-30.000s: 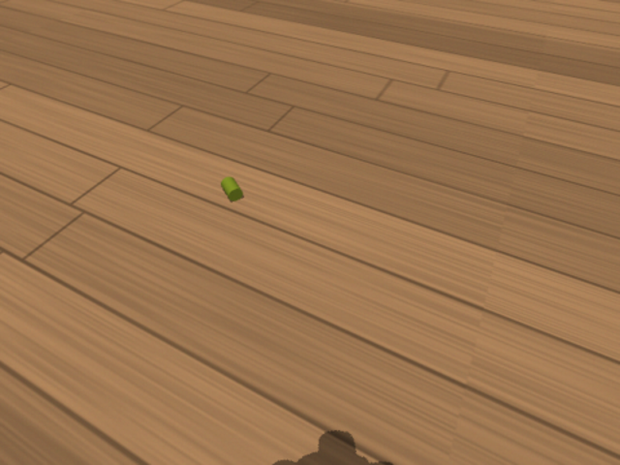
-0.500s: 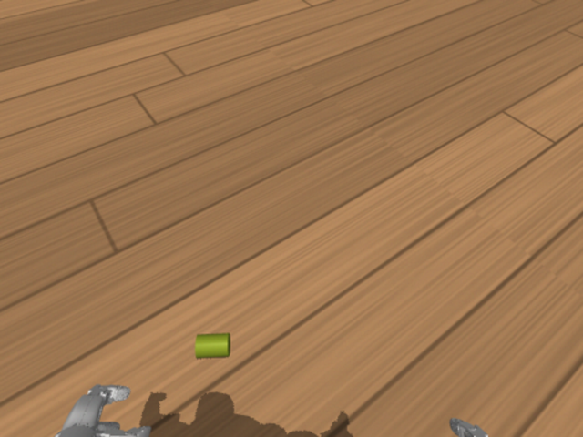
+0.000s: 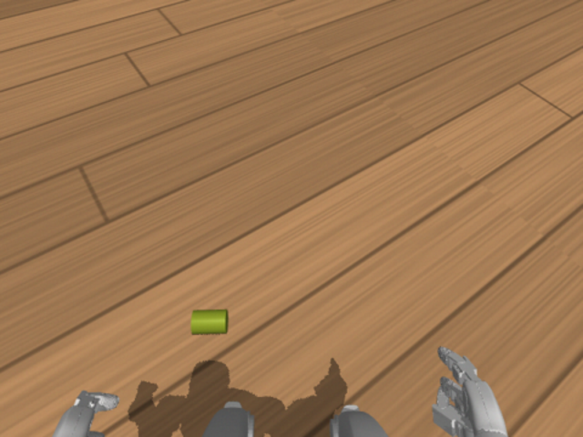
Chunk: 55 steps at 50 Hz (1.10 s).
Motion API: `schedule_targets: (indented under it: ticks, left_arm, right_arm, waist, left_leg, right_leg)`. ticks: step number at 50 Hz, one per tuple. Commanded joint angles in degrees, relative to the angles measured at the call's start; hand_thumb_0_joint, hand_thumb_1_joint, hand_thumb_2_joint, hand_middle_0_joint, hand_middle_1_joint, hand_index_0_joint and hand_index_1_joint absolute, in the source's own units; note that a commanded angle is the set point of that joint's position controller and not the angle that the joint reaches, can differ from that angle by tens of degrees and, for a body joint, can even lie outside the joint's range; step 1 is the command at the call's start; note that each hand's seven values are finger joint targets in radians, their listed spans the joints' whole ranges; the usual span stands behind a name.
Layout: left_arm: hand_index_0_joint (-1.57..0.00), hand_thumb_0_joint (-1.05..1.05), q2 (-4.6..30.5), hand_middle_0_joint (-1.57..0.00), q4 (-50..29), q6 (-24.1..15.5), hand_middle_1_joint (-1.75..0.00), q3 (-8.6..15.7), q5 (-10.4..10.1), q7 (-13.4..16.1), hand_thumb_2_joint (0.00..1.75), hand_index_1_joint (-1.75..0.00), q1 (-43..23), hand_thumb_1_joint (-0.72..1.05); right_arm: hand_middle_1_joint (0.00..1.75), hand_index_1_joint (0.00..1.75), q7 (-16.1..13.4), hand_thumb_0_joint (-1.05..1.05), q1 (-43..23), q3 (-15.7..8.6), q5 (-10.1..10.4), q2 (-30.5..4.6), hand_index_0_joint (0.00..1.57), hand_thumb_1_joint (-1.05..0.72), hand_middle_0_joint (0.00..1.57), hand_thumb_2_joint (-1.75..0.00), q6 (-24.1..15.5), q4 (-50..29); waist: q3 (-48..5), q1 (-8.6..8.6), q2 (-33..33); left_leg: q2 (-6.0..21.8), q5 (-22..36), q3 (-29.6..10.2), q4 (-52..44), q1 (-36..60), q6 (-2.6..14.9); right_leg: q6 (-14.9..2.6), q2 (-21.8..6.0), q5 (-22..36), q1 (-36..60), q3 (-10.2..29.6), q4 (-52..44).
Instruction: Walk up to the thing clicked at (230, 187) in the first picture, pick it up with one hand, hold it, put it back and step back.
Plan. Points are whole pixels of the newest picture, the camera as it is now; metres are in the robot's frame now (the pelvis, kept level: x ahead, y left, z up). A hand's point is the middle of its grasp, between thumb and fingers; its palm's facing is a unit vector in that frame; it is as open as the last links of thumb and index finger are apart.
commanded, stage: rise first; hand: left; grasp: from above
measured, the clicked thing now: (210, 321) +0.46 +0.23 -0.66
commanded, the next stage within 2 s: none
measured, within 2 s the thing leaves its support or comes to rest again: neither
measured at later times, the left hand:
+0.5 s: hand (137, 407) +0.20 +0.27 -0.27, palm faces -0.41 -0.63 -0.66, open 13.8 cm
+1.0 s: hand (162, 349) +0.33 +0.29 -0.42, palm faces -0.46 -0.18 -0.87, open 13.1 cm
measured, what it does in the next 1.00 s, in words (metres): lowers itself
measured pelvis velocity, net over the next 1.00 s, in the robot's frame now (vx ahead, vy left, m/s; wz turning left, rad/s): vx -0.10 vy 0.00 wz -0.08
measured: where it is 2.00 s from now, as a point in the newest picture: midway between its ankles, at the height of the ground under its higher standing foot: outside the picture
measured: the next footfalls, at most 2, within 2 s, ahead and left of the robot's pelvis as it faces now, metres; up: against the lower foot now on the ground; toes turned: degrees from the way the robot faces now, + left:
none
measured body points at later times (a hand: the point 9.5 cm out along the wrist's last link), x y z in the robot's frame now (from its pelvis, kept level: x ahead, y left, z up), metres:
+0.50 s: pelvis -0.04 -0.01 -0.13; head +0.12 +0.01 +0.29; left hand +0.22 +0.31 -0.23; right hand +0.15 -0.28 -0.23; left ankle +0.00 +0.12 -0.66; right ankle +0.00 -0.15 -0.66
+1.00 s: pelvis -0.10 +0.00 -0.29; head +0.12 +0.03 +0.10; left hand +0.35 +0.30 -0.37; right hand -0.02 -0.29 -0.41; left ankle +0.00 +0.12 -0.66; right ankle +0.00 -0.14 -0.66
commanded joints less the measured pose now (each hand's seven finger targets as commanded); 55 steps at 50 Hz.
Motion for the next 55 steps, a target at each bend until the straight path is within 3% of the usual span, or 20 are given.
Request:
schedule_targets:
  ticks: [1, 7, 10, 14, 18, 19, 22, 24, 26, 27, 30, 32, 34, 35, 37, 42, 45, 49, 51, 55]
  left_arm:
    - [-0.09, 0.00, 9.1, -0.08, -8.1, -0.2, -1.05, 3.7, 1.2, 1.1, 0.95, -1.05, 3.3, -0.54]
    - [-0.12, 0.00, 10.2, -0.12, -12.0, -0.7, -1.03, 4.9, 2.1, 1.6, 0.94, -1.03, 4.9, -0.57]
    - [-0.13, 0.00, 11.6, -0.13, -10.7, -2.2, -1.03, 4.2, 3.8, 1.8, 0.92, -1.03, -1.9, -0.56]
    - [-0.14, 0.00, 14.6, -0.15, -2.3, -7.6, -1.01, 5.2, 8.2, 2.2, 0.92, -1.01, -10.9, -0.57]
    - [-0.18, 0.00, 14.6, -0.18, -0.7, -14.5, -0.98, 2.7, 13.1, 2.2, 0.90, -0.98, -16.5, -0.50]
    - [-0.19, 0.00, 16.0, -0.19, -0.5, -15.8, -0.97, 3.2, 14.5, 2.3, 0.90, -0.97, -17.9, -0.50]
    - [-0.21, 0.00, 18.1, -0.22, 4.1, -18.5, -0.97, 3.6, 18.6, 3.7, 0.88, -0.97, -20.8, -0.47]
    - [-0.21, 0.00, 23.3, -0.21, 7.1, -19.7, -0.97, 7.1, 21.9, 5.5, 0.88, -0.97, -23.5, -0.47]
    - [-0.22, 0.00, 23.7, -0.22, 10.8, -20.4, -0.96, 7.4, 24.7, 6.8, 0.89, -0.96, -25.1, -0.47]
    - [-0.20, 0.00, 25.5, -0.20, 10.5, -20.7, -0.96, 8.2, 25.8, 7.4, 0.90, -0.97, -27.3, -0.46]
    - [-0.23, 0.00, 25.9, -0.23, 12.7, -21.6, -0.94, 6.7, 29.0, 8.1, 0.88, -0.95, -36.1, -0.43]
    - [-0.24, 0.00, 30.3, -0.25, 14.9, -22.6, -0.92, 8.1, 31.4, 8.5, 0.87, -0.93, -41.7, -0.42]
    - [-0.24, 0.00, 30.5, -0.25, 17.5, -24.1, -0.92, 6.5, 33.9, 8.4, 0.87, -0.93, -47.2, -0.42]
    - [-0.26, 0.00, 32.5, -0.26, 18.1, -25.0, -0.90, 6.8, 34.8, 8.5, 0.87, -0.91, -51.2, -0.41]
    - [-0.25, 0.00, 32.2, -0.25, 21.0, -26.4, -0.92, 5.5, 36.8, 8.6, 0.87, -0.93, -54.6, -0.42]
    - [-0.24, 0.00, 36.6, -0.25, 23.9, -29.0, -0.88, 5.3, 41.4, 10.7, 0.88, -0.89, -64.2, -0.38]
    - [-0.20, 0.00, 40.0, -0.20, 28.0, -29.5, -0.88, 6.3, 44.8, 12.4, 0.91, -0.89, -67.0, -0.38]
    - [-0.23, 0.00, 38.4, -0.24, 33.4, -29.4, -0.82, 4.4, 48.7, 14.5, 0.88, -0.83, -69.8, -0.35]
    - [-0.24, 0.00, 40.9, -0.25, 35.1, -29.2, -0.80, 5.1, 50.5, 15.5, 0.86, -0.81, -71.7, -0.33]
    - [-0.27, 0.00, 40.2, -0.27, 39.0, -29.4, -0.78, 3.6, 53.5, 16.6, 0.83, -0.79, -73.9, -0.31]
  right_arm:
    - [0.30, 0.30, -0.6, 0.00, 1.1, -3.4, 0.1, -8.9, 0.20, -0.90, 0.20, -0.90, -2.9, -8.1]
    - [0.30, 0.30, -0.4, 0.00, 0.2, -3.3, 0.2, -8.5, 0.20, -0.93, 0.20, -0.91, -3.7, -10.1]
    - [0.30, 0.30, -0.6, 0.00, 0.1, -3.1, 0.3, -8.6, 0.20, -0.94, 0.20, -0.91, -4.4, -9.3]
    - [0.30, 0.30, -0.4, 0.00, -1.0, -3.3, -0.1, -9.5, 0.20, -0.95, 0.20, -0.91, -5.8, -7.2]
    - [0.30, 0.30, 0.7, 0.00, -1.5, -4.1, -0.2, -10.7, 0.20, -0.93, 0.20, -0.91, -7.3, -5.5]
    - [0.30, 0.30, 0.8, 0.00, -1.4, -4.4, -0.1, -11.2, 0.20, -0.93, 0.20, -0.91, -7.4, -5.1]
    - [0.30, 0.30, 1.4, 0.00, -1.6, -4.6, 0.0, -12.1, 0.20, -0.95, 0.20, -0.91, -7.1, -2.9]
    - [0.30, 0.30, 1.8, 0.00, -0.7, -4.6, 0.3, -12.8, 0.20, -0.94, 0.20, -0.91, -6.4, -1.8]
    - [0.30, 0.30, 2.4, 0.00, -0.7, -4.9, 0.3, -12.9, 0.20, -0.95, 0.20, -0.91, -5.5, -0.8]
    - [0.30, 0.30, 2.7, 0.00, -0.4, -5.2, 0.3, -13.1, 0.20, -0.93, 0.20, -0.91, -5.1, -0.5]
    - [0.30, 0.30, 3.5, 0.00, 0.9, -5.7, 0.0, -13.2, 0.20, -0.93, 0.20, -0.91, -4.1, 1.2]
    - [0.30, 0.30, 3.8, 0.00, 1.8, -5.9, -0.3, -13.7, 0.20, -0.93, 0.20, -0.91, -3.5, 2.1]
    - [0.30, 0.30, 4.1, 0.00, 2.2, -6.0, -0.7, -13.7, 0.20, -0.93, 0.20, -0.91, -2.9, 2.9]
    - [0.30, 0.30, 4.1, 0.00, 2.5, -6.0, -0.9, -13.9, 0.20, -0.93, 0.20, -0.91, -2.6, 3.3]
    - [0.30, 0.30, 4.3, 0.00, 3.4, -5.7, -1.2, -14.0, 0.20, -0.93, 0.20, -0.91, -2.1, 4.3]
    - [0.30, 0.30, 4.4, 0.00, 4.9, -5.4, -2.0, -14.5, 0.20, -0.89, 0.20, -0.90, -0.5, 5.1]
    - [0.30, 0.30, 4.6, 0.00, 5.0, -4.4, -2.3, -14.8, 0.20, -0.87, 0.20, -0.89, 0.8, 6.0]
    - [0.30, 0.30, 5.3, 0.00, 5.7, -3.7, -2.8, -14.9, 0.20, -0.88, 0.20, -0.90, 2.8, 6.7]
    - [0.30, 0.30, 5.5, 0.00, 6.1, -3.5, -3.0, -15.2, 0.20, -0.88, 0.20, -0.90, 3.7, 6.8]
    - [0.30, 0.30, 6.3, 0.00, 7.1, -3.0, -3.7, -15.5, 0.20, -0.89, 0.20, -0.90, 4.9, 7.4]
  waist:
    - [-13.8, -0.20, 4.3]
    - [-15.2, 0.59, 3.9]
    - [-14.4, -1.67, 3.4]
    - [-13.3, -1.88, 3.5]
    - [-19.9, -1.52, 5.2]
    - [-22.1, -1.39, 5.5]
    - [-26.4, -1.10, 5.4]
    - [-30.0, 0.37, 5.4]
    - [-31.5, 1.16, 4.4]
    - [-33.9, 1.46, 4.7]
    - [-36.5, 0.41, 3.4]
    - [-39.2, 0.36, 2.3]
    - [-39.3, -0.79, 2.6]
    - [-38.9, -1.25, 2.7]
    - [-38.7, -1.88, 3.2]
    - [-39.9, -2.80, 5.0]
    - [-38.7, -2.84, 7.1]
    - [-34.6, -4.73, 9.5]
    - [-35.0, -4.73, 10.3]
    - [-33.8, -6.34, 11.0]
  left_leg:
    - [-0.3, 23.2, 0.4, -6.8, 9.7, 0.18]
    - [-0.7, 17.2, 0.0, -4.8, 5.7, 0.36]
    - [-1.0, 13.0, 0.8, -1.3, 1.7, 0.89]
    - [-1.2, 6.8, 0.7, 5.6, -7.7, 1.01]
    - [-1.5, 3.4, 0.2, 11.2, -12.2, 0.81]
    - [-1.5, 3.3, 0.2, 12.7, -12.7, 0.78]
    - [-1.7, 7.6, 0.1, 18.6, -16.9, 0.58]
    - [-2.0, 12.4, 0.7, 23.1, -19.9, 1.02]
    - [-2.2, 14.1, 0.9, 26.5, -23.0, 1.22]
    - [-2.3, 15.2, 1.4, 28.4, -23.6, 1.43]
    - [-2.4, 13.9, 1.9, 32.8, -28.4, 1.78]
    - [-2.3, 12.0, 1.8, 35.4, -31.3, 2.00]
    - [-2.1, 7.9, 1.6, 37.3, -33.8, 1.90]
    - [-2.1, 4.9, 1.8, 38.4, -36.1, 1.98]
    - [-2.0, 2.0, 1.4, 39.5, -36.9, 1.90]
    - [-2.2, -3.8, 1.7, 42.5, -40.2, 2.10]
    - [-2.3, -4.0, 0.9, 43.5, -40.9, 1.92]
    - [-2.3, -5.2, -0.5, 44.2, -42.5, 1.77]
    - [-2.4, -4.8, -0.5, 45.2, -42.7, 1.88]
    - [-2.6, -2.5, -0.8, 47.3, -44.1, 1.90]
  right_leg:
    - [-3.04, 1.6, 16.3, 3.9, -1.8, -3.3]
    - [-3.14, 1.6, 12.8, 0.8, -1.7, -0.8]
    - [-2.92, 1.4, 10.6, -2.6, -1.2, 0.5]
    - [-3.00, 1.2, 4.9, -13.3, -0.4, 8.2]
    - [-3.14, 0.9, 2.6, -20.6, 0.0, 15.6]
    - [-3.21, 1.1, 2.5, -22.1, 0.0, 17.2]
    - [-3.38, 1.2, 5.9, -26.6, -0.2, 23.2]
    - [-3.38, 1.2, 9.8, -27.8, -0.1, 26.6]
    - [-3.44, 1.3, 10.9, -30.5, -0.4, 29.5]
    - [-3.32, 1.3, 12.2, -30.3, -0.2, 30.5]
    - [-3.05, 1.2, 12.3, -31.7, -0.2, 32.9]
    - [-2.94, 1.3, 10.8, -32.4, -0.4, 34.8]
    - [-3.08, 1.4, 6.6, -36.4, -1.0, 36.6]
    - [-2.99, 1.3, 4.2, -37.3, -1.0, 37.1]
    - [-3.07, 1.3, 1.0, -40.6, -2.0, 38.4]
    - [-3.07, 1.8, -4.7, -44.1, -2.7, 40.2]
    - [-3.41, 1.9, -5.1, -48.0, -3.7, 43.2]
    - [-3.77, 1.8, -5.5, -54.1, -5.2, 46.3]
    - [-3.92, 2.0, -5.2, -55.0, -5.4, 47.3]
    - [-3.97, 1.9, -2.8, -57.2, -5.9, 49.6]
